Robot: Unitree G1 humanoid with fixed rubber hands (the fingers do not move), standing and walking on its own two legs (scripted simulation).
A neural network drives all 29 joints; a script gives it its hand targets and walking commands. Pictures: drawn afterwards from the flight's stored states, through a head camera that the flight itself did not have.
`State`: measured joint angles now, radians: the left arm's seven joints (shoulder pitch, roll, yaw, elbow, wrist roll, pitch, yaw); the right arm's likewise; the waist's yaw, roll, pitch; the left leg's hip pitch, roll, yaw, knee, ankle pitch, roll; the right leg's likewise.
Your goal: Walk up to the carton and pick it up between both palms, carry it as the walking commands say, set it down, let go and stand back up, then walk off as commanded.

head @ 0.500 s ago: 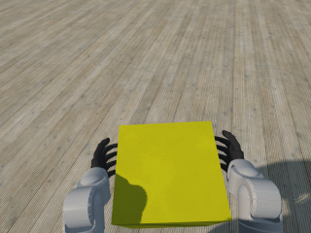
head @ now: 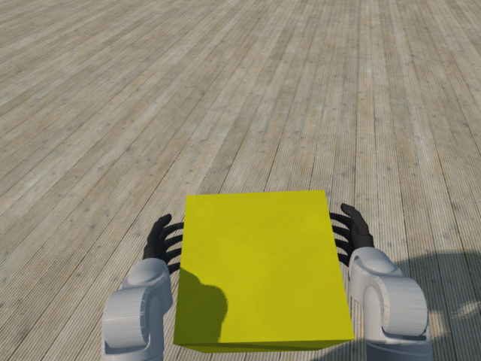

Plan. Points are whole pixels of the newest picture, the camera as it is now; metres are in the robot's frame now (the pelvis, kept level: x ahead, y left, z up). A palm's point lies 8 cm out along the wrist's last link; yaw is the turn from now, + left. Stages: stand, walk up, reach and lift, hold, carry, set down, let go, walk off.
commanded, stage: carry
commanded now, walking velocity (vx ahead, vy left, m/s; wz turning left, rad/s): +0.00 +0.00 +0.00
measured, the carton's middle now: (258, 280) +0.25 +0.00 +0.01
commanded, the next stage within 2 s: none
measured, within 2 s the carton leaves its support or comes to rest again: neither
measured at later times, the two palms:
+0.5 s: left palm (150, 275) +0.23 +0.16 +0.09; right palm (356, 264) +0.23 -0.14 +0.09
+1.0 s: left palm (152, 277) +0.23 +0.15 +0.08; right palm (356, 266) +0.23 -0.15 +0.08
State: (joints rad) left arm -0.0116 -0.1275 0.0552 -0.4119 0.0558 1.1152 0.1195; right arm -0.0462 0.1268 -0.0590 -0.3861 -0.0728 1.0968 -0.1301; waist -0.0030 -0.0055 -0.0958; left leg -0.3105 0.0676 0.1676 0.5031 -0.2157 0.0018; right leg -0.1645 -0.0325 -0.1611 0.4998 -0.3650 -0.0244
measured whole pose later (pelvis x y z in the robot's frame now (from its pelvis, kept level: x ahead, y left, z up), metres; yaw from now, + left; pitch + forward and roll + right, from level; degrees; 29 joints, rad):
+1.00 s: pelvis -0.03 +0.00 +0.00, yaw +0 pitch +2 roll +0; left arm -0.08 -0.13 0.08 -0.30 0.08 1.08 0.11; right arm -0.10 0.13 -0.09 -0.28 -0.09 1.06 -0.12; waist 0.00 0.00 -0.10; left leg -0.36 0.07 0.16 0.48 -0.16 0.02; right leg -0.23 -0.03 -0.17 0.51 -0.33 -0.03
